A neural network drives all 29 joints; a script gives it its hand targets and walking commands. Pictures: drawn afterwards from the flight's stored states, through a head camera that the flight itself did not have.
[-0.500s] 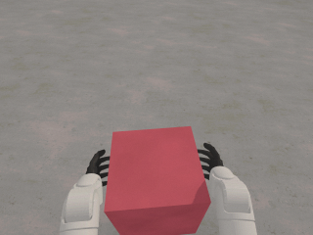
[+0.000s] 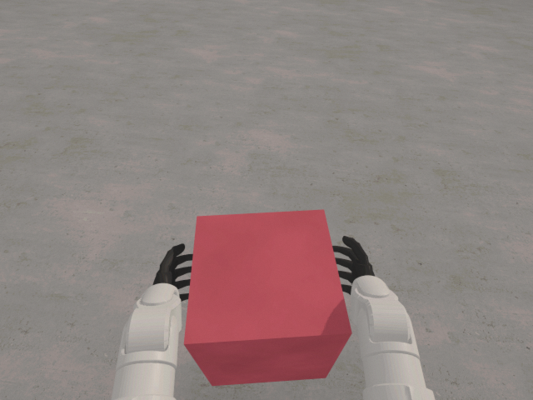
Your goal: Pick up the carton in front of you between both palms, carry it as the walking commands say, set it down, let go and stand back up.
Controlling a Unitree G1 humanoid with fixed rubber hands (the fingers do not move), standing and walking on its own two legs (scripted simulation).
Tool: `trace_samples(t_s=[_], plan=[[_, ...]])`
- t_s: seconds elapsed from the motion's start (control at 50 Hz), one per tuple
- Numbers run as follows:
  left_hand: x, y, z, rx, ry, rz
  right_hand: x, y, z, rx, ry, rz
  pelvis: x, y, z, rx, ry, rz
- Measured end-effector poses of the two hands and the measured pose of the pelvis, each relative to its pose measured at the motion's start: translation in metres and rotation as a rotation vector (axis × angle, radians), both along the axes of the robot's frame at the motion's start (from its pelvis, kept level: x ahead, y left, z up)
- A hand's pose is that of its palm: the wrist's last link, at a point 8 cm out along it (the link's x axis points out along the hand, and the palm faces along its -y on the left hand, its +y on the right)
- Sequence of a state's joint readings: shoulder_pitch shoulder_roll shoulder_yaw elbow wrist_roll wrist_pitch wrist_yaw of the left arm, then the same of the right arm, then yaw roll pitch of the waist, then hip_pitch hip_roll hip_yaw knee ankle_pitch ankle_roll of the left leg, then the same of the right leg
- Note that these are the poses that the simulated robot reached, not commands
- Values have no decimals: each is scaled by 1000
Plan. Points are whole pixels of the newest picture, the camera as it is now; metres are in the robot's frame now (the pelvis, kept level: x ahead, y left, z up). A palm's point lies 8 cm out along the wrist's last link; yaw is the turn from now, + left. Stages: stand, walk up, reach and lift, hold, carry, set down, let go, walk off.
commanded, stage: carry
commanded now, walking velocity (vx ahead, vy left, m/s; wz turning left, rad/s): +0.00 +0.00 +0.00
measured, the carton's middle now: (265, 302) +0.31 +0.00 -0.04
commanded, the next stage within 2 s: none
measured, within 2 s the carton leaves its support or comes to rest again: neither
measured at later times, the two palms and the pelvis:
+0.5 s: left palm (171, 301) +0.27 +0.14 +0.04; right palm (371, 292) +0.28 -0.16 +0.04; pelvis -0.01 -0.01 +0.00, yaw +0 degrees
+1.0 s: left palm (179, 307) +0.26 +0.13 +0.04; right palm (381, 299) +0.27 -0.17 +0.04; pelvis -0.02 -0.02 +0.00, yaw +0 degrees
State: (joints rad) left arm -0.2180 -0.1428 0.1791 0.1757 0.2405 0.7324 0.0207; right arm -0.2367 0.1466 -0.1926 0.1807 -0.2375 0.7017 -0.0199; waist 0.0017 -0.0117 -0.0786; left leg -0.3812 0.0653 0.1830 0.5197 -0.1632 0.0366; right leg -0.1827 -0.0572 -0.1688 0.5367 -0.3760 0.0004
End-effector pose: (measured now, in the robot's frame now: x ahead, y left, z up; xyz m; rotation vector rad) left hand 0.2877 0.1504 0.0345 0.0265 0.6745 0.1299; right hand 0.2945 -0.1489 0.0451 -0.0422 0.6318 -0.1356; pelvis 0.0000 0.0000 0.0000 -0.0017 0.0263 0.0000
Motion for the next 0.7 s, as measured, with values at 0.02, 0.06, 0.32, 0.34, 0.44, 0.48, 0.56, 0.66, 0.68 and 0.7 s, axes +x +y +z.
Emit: trace_samples(t_s=[0.02, 0.06, 0.32, 0.34, 0.44, 0.48, 0.56, 0.66, 0.68, 0.7], plan=[[-2, 0, 0, 0, 3, 0, -2, 0, 0, 0, 3, -1, -1, 0, 0, 2, 1, 0], [-5, -1, 0, 7, 8, -3, -6, -1, -1, 4, 8, -1, -3, 0, 0, 1, 1, 1], [-14, -5, 4, 8, 7, 7, -12, -5, 0, 7, 7, 6, -10, -7, 1, 2, -6, 1], [-14, -6, 4, 8, 6, 7, -13, -6, 1, 6, 6, 6, -10, -7, 1, 2, -6, 1], [-15, -9, 4, 10, 8, 5, -14, -10, 0, 10, 8, 4, -12, -11, 0, 2, -6, 6], [-16, -11, 3, 11, 6, 4, -15, -11, 0, 9, 7, 4, -13, -12, 0, 1, -6, 6], [-18, -13, 2, 13, 11, 4, -16, -13, -1, 12, 12, 3, -15, -15, -1, 3, -10, 5], [-19, -17, 2, 9, 9, 7, -18, -17, -2, 6, 10, 6, -17, -18, -1, 2, -10, 5], [-20, -17, 2, 11, 11, 5, -18, -17, -2, 9, 12, 5, -17, -19, -1, 2, -9, 4], [-20, -18, 1, 13, 13, 4, -19, -18, -3, 9, 13, 5, -17, -19, -2, 1, -9, 4]])
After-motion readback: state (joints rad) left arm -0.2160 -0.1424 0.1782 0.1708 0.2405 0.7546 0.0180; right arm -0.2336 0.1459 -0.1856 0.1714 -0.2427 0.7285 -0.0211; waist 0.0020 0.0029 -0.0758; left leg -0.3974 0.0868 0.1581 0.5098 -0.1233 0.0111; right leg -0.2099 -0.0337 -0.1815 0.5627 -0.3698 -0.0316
